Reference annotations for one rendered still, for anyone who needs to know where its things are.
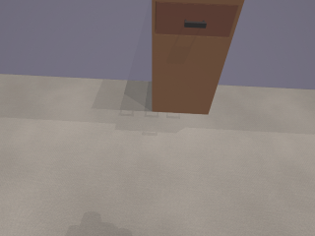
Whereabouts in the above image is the cabinet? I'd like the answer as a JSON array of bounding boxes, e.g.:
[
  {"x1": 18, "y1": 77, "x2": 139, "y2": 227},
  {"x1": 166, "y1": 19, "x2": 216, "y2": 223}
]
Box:
[{"x1": 152, "y1": 0, "x2": 245, "y2": 115}]

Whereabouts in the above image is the drawer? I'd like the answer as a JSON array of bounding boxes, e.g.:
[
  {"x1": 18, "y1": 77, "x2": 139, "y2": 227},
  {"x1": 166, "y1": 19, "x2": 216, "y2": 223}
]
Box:
[{"x1": 156, "y1": 1, "x2": 238, "y2": 37}]

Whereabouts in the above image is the handle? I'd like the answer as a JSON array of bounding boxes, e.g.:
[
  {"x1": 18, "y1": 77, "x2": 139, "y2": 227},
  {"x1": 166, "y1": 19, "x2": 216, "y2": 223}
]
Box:
[{"x1": 184, "y1": 20, "x2": 207, "y2": 29}]

